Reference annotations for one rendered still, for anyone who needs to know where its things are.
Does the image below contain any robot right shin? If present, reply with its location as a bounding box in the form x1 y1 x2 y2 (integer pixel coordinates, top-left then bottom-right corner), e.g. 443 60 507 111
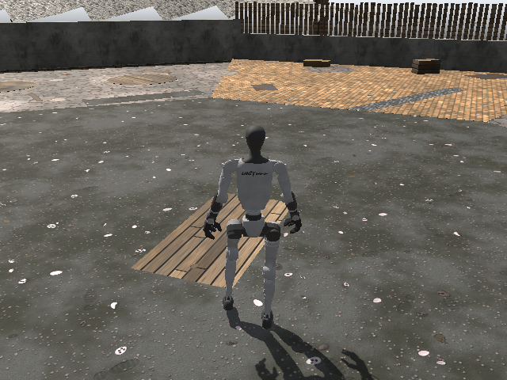
263 267 276 318

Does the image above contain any robot right upper arm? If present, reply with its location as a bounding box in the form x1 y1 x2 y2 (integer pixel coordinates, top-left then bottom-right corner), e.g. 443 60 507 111
271 160 294 203

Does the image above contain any robot left forearm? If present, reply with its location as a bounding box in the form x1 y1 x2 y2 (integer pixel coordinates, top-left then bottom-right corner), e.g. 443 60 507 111
205 191 223 224

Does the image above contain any robot right hand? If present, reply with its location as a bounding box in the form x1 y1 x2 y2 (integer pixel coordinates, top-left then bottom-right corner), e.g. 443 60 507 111
284 218 302 234

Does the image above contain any robot left upper arm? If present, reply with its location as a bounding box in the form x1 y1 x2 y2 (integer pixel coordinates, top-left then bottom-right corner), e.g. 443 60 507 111
216 159 238 203

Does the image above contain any right robot foot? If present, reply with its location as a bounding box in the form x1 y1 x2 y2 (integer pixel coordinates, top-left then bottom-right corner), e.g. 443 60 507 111
261 309 273 329

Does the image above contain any robot left hand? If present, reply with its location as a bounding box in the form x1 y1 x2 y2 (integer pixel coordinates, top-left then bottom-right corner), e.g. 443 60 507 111
203 220 222 240

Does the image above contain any robot right forearm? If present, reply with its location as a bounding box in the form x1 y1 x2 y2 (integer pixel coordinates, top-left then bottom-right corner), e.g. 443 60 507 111
285 191 300 221

